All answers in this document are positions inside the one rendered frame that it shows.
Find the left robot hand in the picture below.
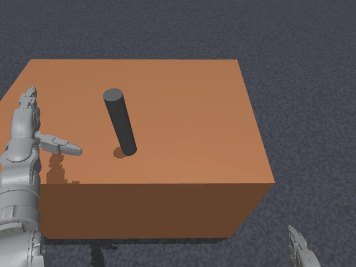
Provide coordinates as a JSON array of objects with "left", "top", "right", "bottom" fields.
[{"left": 10, "top": 86, "right": 82, "bottom": 156}]

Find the left robot arm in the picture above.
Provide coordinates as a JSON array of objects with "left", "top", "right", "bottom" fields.
[{"left": 0, "top": 137, "right": 48, "bottom": 267}]

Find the can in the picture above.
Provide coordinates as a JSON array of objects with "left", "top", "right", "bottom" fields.
[{"left": 103, "top": 88, "right": 137, "bottom": 156}]

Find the right robot hand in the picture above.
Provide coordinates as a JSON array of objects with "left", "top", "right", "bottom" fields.
[{"left": 287, "top": 225, "right": 321, "bottom": 267}]

